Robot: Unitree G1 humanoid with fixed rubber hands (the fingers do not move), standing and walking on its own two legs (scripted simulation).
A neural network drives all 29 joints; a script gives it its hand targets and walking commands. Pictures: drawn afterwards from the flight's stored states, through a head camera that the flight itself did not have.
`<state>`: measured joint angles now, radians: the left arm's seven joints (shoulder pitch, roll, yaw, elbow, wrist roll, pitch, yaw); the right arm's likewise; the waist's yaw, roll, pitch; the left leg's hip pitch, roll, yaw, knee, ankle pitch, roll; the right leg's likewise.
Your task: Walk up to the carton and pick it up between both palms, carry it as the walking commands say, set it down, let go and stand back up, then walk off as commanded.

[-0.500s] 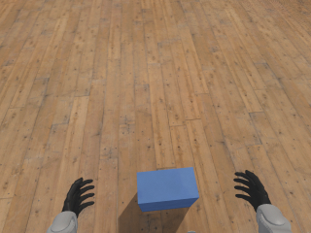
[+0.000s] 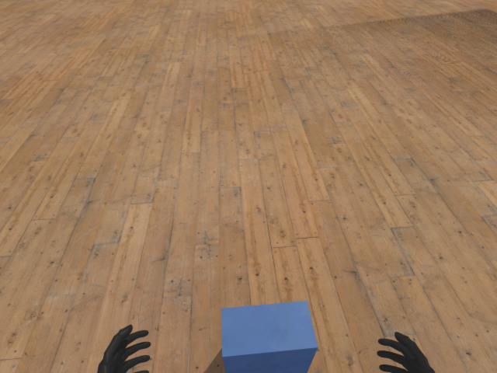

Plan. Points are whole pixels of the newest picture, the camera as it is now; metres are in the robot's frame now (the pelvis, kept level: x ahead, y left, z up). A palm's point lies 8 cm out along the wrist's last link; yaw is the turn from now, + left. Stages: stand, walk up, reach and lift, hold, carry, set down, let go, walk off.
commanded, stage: let go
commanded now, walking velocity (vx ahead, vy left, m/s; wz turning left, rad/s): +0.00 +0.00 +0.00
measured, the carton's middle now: (265, 344) +0.39 -0.03 -0.62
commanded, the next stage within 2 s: stand in 0.08 s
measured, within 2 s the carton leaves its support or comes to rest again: neither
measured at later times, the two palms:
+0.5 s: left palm (87, 360) +0.18 +0.28 -0.06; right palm (445, 362) +0.17 -0.28 -0.05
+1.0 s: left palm out of the picture +0.17 +0.28 -0.06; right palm (454, 372) +0.16 -0.29 -0.06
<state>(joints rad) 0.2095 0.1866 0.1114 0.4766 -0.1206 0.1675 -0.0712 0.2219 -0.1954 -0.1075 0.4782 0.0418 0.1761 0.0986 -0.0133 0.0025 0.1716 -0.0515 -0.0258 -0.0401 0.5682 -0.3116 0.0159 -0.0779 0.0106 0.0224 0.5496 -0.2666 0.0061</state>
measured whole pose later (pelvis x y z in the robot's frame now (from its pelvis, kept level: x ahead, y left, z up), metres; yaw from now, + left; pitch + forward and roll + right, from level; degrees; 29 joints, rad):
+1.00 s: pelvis +0.03 +0.00 +0.00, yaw +0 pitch -3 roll +0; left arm 0.24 0.29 0.11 0.66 -0.07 -0.01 -0.02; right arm 0.25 -0.31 -0.11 0.63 -0.01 -0.01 0.01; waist -0.01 0.00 -0.06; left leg -0.19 -0.03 -0.04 0.57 -0.33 0.01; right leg -0.22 0.01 0.02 0.56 -0.29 0.01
